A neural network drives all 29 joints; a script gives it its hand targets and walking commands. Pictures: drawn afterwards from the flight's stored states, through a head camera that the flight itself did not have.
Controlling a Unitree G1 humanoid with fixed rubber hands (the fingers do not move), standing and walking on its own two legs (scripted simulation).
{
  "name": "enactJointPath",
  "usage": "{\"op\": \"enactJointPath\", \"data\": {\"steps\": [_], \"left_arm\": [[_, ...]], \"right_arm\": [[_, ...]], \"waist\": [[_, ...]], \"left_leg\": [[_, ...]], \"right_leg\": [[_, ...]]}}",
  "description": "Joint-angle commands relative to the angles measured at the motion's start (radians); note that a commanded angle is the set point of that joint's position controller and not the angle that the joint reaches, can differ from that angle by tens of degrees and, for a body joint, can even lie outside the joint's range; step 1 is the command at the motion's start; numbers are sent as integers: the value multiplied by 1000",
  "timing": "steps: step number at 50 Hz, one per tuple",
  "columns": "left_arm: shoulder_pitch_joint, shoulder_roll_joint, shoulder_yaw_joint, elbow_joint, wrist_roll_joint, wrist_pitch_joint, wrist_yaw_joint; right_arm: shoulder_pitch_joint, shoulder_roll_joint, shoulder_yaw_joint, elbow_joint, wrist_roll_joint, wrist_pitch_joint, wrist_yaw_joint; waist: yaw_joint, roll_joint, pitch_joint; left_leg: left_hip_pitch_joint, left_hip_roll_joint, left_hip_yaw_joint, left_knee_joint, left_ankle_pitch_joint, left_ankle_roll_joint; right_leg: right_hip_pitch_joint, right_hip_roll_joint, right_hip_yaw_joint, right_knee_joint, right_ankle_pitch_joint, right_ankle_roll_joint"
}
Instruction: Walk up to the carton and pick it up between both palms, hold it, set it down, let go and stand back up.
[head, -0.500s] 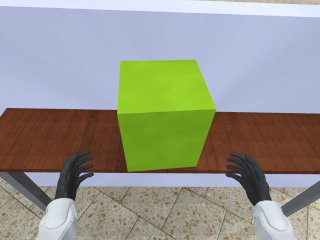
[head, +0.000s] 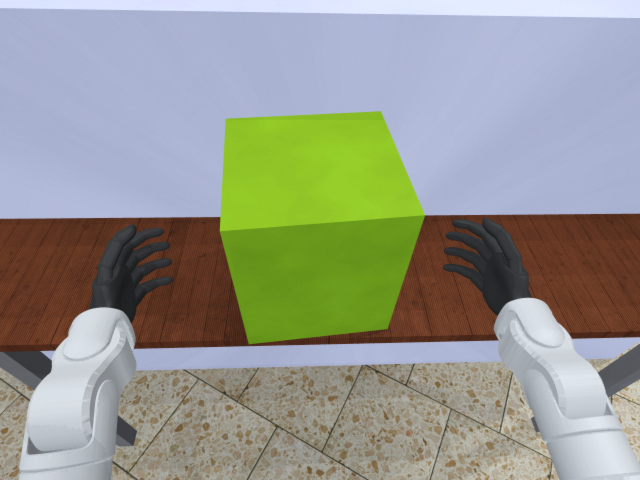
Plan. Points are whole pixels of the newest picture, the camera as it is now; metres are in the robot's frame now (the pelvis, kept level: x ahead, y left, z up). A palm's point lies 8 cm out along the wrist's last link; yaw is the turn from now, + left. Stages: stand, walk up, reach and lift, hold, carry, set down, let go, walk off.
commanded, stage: reach and lift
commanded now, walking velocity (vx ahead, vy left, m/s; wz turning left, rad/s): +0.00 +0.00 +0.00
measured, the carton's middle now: (312, 231) +0.43 +0.03 +0.06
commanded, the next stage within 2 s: none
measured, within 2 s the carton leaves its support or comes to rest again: neither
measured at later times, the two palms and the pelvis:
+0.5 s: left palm (116, 228) +0.34 +0.24 +0.16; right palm (498, 210) +0.39 -0.19 +0.16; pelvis -0.01 +0.00 +0.00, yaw +0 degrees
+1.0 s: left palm (104, 154) +0.39 +0.25 +0.21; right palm (491, 136) +0.45 -0.17 +0.21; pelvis -0.01 +0.00 +0.00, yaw +2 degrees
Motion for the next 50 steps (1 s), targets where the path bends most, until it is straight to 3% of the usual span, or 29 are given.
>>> {"op": "enactJointPath", "data": {"steps": [1,10,17,20,27,37,43,50], "left_arm": [[-316,119,47,-194,0,-7,4],[-505,174,95,-161,9,67,16],[-685,205,82,-30,-1,110,32],[-750,217,74,35,-3,117,34],[-885,272,79,115,-7,110,29],[-1067,317,45,230,-28,106,34],[-1196,329,13,337,-32,103,42],[-1288,348,4,457,-34,72,39]], "right_arm": [[-361,-172,-105,-187,6,-20,3],[-578,-219,-80,-121,50,30,-10],[-757,-247,-88,27,60,75,9],[-824,-257,-84,98,63,84,19],[-973,-285,-62,196,84,84,29],[-1165,-324,-49,334,107,79,48],[-1275,-342,-53,487,103,83,65],[-1385,-337,-18,583,107,72,68]], "waist": [[-10,-18,-343],[-3,-7,-470],[-4,13,-510],[-9,9,-527],[-4,-12,-604],[-2,15,-690],[-9,39,-701],[-2,9,-750]], "left_leg": [[265,-65,-30,48,255,21],[227,-71,-28,67,265,27],[178,-64,-30,59,153,34],[172,-61,-34,65,156,37],[167,-62,-40,89,219,38],[180,-57,-48,121,288,27],[180,-51,-55,126,283,16],[150,-56,-55,135,316,21]], "right_leg": [[-84,29,6,-40,325,34],[-28,27,9,6,445,55],[-85,24,8,1,305,42],[-91,25,6,2,306,43],[-52,32,-6,23,410,64],[-59,40,-28,32,462,66],[-95,42,-43,22,422,60],[-40,40,-47,43,525,84]]}}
